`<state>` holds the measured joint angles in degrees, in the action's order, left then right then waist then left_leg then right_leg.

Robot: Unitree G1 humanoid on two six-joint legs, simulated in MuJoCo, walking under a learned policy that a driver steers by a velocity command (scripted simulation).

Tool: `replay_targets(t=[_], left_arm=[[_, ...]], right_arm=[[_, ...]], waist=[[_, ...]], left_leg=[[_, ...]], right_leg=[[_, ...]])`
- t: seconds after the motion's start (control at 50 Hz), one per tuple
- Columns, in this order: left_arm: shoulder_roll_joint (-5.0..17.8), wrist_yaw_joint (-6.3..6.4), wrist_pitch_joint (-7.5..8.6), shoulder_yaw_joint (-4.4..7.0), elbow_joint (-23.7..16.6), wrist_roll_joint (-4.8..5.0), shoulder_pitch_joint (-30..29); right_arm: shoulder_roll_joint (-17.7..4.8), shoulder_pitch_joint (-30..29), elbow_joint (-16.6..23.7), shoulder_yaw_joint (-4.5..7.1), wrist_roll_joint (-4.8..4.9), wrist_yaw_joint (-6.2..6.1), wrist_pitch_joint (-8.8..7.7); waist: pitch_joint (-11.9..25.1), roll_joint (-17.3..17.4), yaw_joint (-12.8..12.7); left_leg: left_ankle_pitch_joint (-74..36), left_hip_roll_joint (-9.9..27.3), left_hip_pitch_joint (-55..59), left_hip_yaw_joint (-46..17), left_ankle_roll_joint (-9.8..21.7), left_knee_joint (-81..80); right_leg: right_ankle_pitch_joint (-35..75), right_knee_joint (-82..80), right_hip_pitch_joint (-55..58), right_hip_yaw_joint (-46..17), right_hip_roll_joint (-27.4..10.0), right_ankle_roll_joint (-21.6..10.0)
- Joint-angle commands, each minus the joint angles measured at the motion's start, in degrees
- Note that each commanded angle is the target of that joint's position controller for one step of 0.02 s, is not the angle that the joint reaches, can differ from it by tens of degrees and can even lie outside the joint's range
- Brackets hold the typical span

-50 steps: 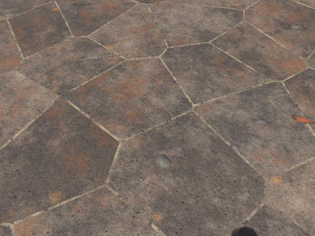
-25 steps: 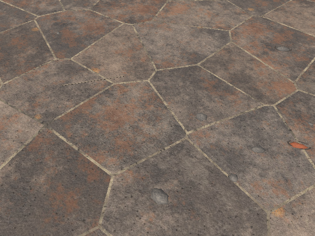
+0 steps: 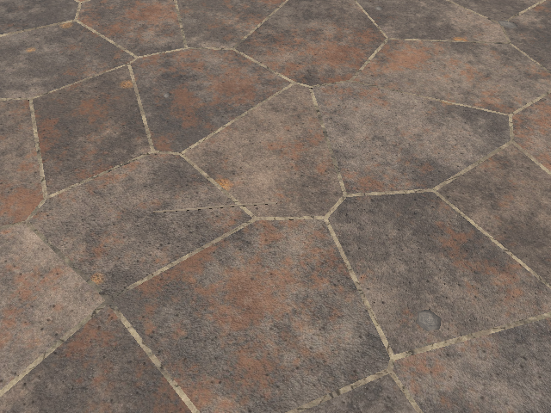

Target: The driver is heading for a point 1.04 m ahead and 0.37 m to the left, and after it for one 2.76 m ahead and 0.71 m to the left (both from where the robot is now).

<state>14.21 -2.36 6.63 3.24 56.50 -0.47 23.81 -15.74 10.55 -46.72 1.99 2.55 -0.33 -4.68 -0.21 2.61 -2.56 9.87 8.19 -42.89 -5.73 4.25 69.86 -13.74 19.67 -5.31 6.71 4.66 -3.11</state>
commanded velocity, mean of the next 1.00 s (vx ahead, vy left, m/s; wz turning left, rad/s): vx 1.00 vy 0.00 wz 0.70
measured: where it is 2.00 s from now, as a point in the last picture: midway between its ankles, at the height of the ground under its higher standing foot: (113, 118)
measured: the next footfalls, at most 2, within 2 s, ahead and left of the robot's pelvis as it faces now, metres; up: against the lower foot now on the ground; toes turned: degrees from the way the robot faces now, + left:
left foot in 0.26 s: +0.46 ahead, +0.12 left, +0.00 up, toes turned +12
right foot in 0.70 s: +0.89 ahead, +0.10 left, +0.00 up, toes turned +43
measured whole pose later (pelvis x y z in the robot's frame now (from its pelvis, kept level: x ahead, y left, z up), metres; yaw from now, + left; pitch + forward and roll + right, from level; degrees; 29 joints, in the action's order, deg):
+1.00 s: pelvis +0.85 +0.23 +0.00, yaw +43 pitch +0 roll -4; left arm 15.9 -1.2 6.1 3.9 49.9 0.8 32.4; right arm -15.9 2.9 -34.5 1.2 0.8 1.6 -4.8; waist -0.6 2.7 -6.9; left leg 6.4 5.4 -44.3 -3.5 4.0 55.6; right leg -17.7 16.1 1.0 0.7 3.4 -0.5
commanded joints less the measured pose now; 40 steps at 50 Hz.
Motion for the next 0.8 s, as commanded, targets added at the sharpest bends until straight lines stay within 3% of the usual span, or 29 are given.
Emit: replay_targets(t=[0.02,0.08,0.12,0.14,0.16,0.2,0.22,0.24,0.26,0.28,0.3,0.32,0.34,0.36,0.38,0.42,0.46,0.5,0.54,0.62,0.64,0.66,0.68,0.7,0.72,0.74,0.76,0.78,0.8], left_arm=[[4.2,0.94,2.49,0.11,-5.6,-0.4,-9.6],[6.1,2.15,2.92,-0.07,-5.2,-0.49,-5.2],[7.4,2.67,2.27,-0.12,-4.6,-0.16,-2.1],[8.3,2.87,1.68,-0.04,-4.6,-0.14,-1.5],[9.8,3.21,1.01,0.17,-5.1,-0.31,-1.6],[13.3,4.43,-1.06,1.07,-6.5,-1.27,-1.9],[14.8,4.9,-2.23,1.59,-7.5,-1.64,-3.9],[15.5,4.86,-2.83,1.83,-9.2,-1.57,-7.4],[14.3,4.56,-2.27,1.69,-10.2,-0.83,-9.9],[0.2,2.71,0.55,-1.95,-14.1,-0.5,-2.7],[4.0,1.43,4.19,-2.33,-17.2,1.93,-5.4],[7.4,1.08,5.55,-1.62,-19.5,3.27,-13.6],[6.5,1.37,5.78,-1.7,-20.8,2.84,-16.3],[5.9,1.71,5.37,-1.67,-20.4,1.51,-15.4],[6.0,1.71,4.45,-1.34,-19.9,0.56,-13.1],[7.0,2.04,2.68,-0.62,-20.1,-0.2,-12.4],[6.3,2.67,1.88,-0.9,-22.9,-1.06,-18.6],[3.4,2.8,1.81,-1.59,-26.0,-1.3,-25.9],[2.6,2.64,1.87,-1.42,-27.9,-0.36,-29.6],[7.4,2.61,2.58,1.11,-29.7,2.51,-31.3],[8.7,2.57,2.98,1.83,-29.6,2.92,-30.2],[10.7,2.68,3.38,3.06,-28.5,3.13,-24.8],[12.3,2.89,3.32,4.14,-26.6,3.31,-13.9],[14.3,3.46,2.55,4.23,-24.4,2.67,1.1],[18.9,1.94,2.56,4.83,-21.0,0.28,3.9],[11.9,1.38,2.13,3.82,-21.9,0.39,2.2],[7.6,1.75,1.33,2.99,-21.5,0.88,-0.1],[8.0,1.72,0.62,2.8,-20.4,0.18,-1.5],[8.1,1.43,0.47,2.74,-19.2,-0.4,-2.2]], right_arm=[[-1.1,1.9,2.7,0.0,-0.95,-0.07,0.73],[-0.5,-4.2,4.9,-0.25,-1.07,1.52,-0.35],[-0.1,-9.2,7.1,-0.46,-0.71,2.82,-0.89],[-0.3,-10.9,8.3,-0.39,-0.57,3.55,-1.11],[-1.3,-11.5,9.3,0.02,-0.51,4.27,-1.32],[-4.8,-7.9,10.3,1.68,0.15,5.07,-0.96],[-7.2,0.1,9.3,2.89,0.53,5.09,-0.29],[-11.4,14.1,6.0,4.85,0.19,4.62,0.67],[-14.5,24.5,3.4,6.44,0.38,3.24,1.89],[-18.1,20.1,4.4,6.96,-0.66,2.71,1.97],[-12.1,19.5,5.9,5.29,-2.29,2.61,0.83],[-8.1,20.3,6.0,4.55,-3.24,2.47,-0.19],[-6.4,17.6,5.8,3.94,-3.28,3.18,-1.07],[-5.8,13.3,6.9,3.69,-2.73,3.37,-1.68],[-6.1,9.5,8.2,3.56,-2.72,2.96,-1.75],[-5.8,7.1,9.0,3.34,-1.42,2.14,-1.25],[-5.5,8.3,8.9,3.12,-0.69,0.82,-1.11],[-5.9,9.3,8.3,3.21,-0.61,-0.33,-0.56],[-6.9,11.3,7.4,3.66,-0.46,-0.4,-0.06],[-6.1,13.2,5.8,4.09,0.58,-0.75,0.16],[-6.1,12.9,5.6,4.33,0.45,-0.94,0.48],[-6.6,11.9,6.0,4.58,-0.03,-0.92,0.85],[-6.4,9.9,6.7,4.2,-1.5,-0.38,1.08],[-2.3,8.2,8.7,2.42,-3.71,0.31,1.03],[4.2,22.6,9.9,0.3,0.37,0.86,0.33],[-0.9,20.1,7.4,0.09,2.25,-0.08,0.82],[-4.9,11.2,8.5,0.72,0.54,-0.1,0.94],[-5.1,4.7,9.9,0.79,-1.09,-0.05,0.56],[-4.1,-0.3,11.8,0.75,-2.2,0.16,-0.19]], waist=[[-8.6,-5.2,4.3],[-8.4,-1.6,1.5],[-9.6,-0.7,-0.3],[-9.8,-1.5,-0.4],[-8.8,-2.8,0.3],[-3.4,-7.5,3.9],[0.8,-10.3,8.8],[7.5,-11.3,15.5],[10.2,-6.4,20.0],[10.0,21.1,7.8],[19.9,14.6,9.2],[12.9,6.7,10.7],[6.7,-5.5,7.0],[4.4,-8.5,3.6],[2.1,-8.5,0.9],[-1.5,-7.3,-1.0],[-4.8,-6.6,0.7],[-6.4,-3.2,3.7],[-4.9,-0.2,6.6],[-3.0,3.5,7.3],[-2.2,4.1,6.2],[1.4,4.6,2.9],[9.2,5.2,-3.3],[20.1,2.1,-8.9],[28.8,-31.3,0.3],[21.6,-26.2,-2.7],[11.6,-16.1,-5.0],[5.8,-4.7,-4.8],[1.3,-1.8,-3.9]], left_leg=[[-12.5,1.0,1.3,-0.4,-1.3,-8.0],[-25.6,-0.7,2.7,4.6,-0.1,-19.6],[-27.4,-2.2,1.7,6.8,1.3,-26.9],[-26.3,-3.3,1.7,8.4,1.9,-30.2],[-24.1,-5.4,3.3,11.0,2.6,-32.2],[-14.2,-10.9,8.9,16.3,3.9,-30.8],[-8.6,-12.5,16.4,16.9,5.2,-28.5],[-5.0,-13.0,32.4,14.3,7.3,-27.7],[-1.9,-11.2,48.1,7.1,8.9,-31.5],[9.9,1.6,64.8,-24.2,21.3,-38.8],[31.1,6.2,70.2,-47.3,24.4,-52.6],[30.0,5.3,64.9,-45.1,19.3,-56.5],[24.0,3.6,54.6,-40.3,16.7,-57.2],[18.4,2.0,45.9,-35.8,16.5,-56.5],[13.8,-1.2,38.4,-31.1,16.2,-57.1],[7.2,-4.8,30.3,-24.1,15.5,-58.4],[0.4,-7.3,22.9,-18.7,15.0,-59.2],[-2.7,-10.5,17.1,-14.6,12.5,-57.9],[-0.3,-11.4,14.4,-14.6,9.6,-57.2],[1.7,-8.7,27.7,-21.7,7.4,-50.0],[-3.3,-7.6,31.4,-22.7,6.8,-46.8],[-13.1,-7.8,34.2,-22.2,5.5,-40.5],[-22.1,-8.9,34.9,-18.8,3.7,-28.9],[-14.5,-9.9,24.4,-14.5,2.5,-9.7],[22.7,-16.9,3.4,-9.3,-0.4,9.4],[17.4,-10.1,-4.4,-6.6,-0.2,14.5],[12.9,-8.7,-6.3,-4.0,0.0,14.3],[10.4,-7.3,-4.1,-2.4,0.1,11.9],[9.3,-6.3,-3.2,-2.1,0.4,8.1]], right_leg=[[7.9,-16.1,-15.0,-3.5,-13.2,-5.9],[13.1,-17.1,-8.6,2.3,-13.2,-3.7],[17.5,-16.8,-1.1,4.3,-14.6,-2.0],[23.4,-15.5,3.0,5.2,-15.2,-1.1],[36.5,-12.5,7.2,6.3,-15.7,-0.1],[68.4,-0.8,15.1,7.2,-17.2,1.0],[79.5,10.3,15.1,7.2,-18.4,0.7],[80.3,25.7,9.5,5.8,-18.5,-0.3],[61.1,47.4,-3.1,6.1,-13.4,1.1],[-13.2,74.3,-34.3,-1.1,0.6,4.9],[-13.6,76.9,-42.6,-15.9,0.6,0.7],[-9.6,71.8,-44.6,-16.8,-2.5,-2.3],[-6.2,65.2,-42.3,-16.3,-4.6,-3.0],[-5.0,59.8,-38.5,-16.6,-6.4,-2.3],[-4.2,56.4,-34.3,-17.1,-7.7,-0.9],[-3.6,49.0,-31.3,-15.5,-9.1,2.1],[1.4,38.0,-29.0,-12.4,-8.8,4.7],[13.3,25.3,-24.1,-10.2,-6.6,6.0],[21.3,16.1,-16.6,-8.7,-3.6,6.5],[19.1,6.7,-15.4,-13.4,-3.1,6.7],[16.5,5.9,-14.7,-13.5,-3.2,6.0],[13.9,6.0,-9.4,-12.5,-2.8,4.7],[12.6,8.8,1.6,-11.6,-5.1,2.7],[0.9,15.1,21.6,-20.4,-14.0,-0.1],[-24.2,1.0,38.8,-59.0,-28.9,-12.4],[-39.5,-3.4,34.4,-64.4,-28.0,-10.8],[-32.2,-3.7,26.2,-53.2,-24.4,-8.3],[-20.0,-4.0,17.3,-44.2,-21.3,-7.0],[-11.9,-4.3,10.8,-38.1,-18.9,-7.0]])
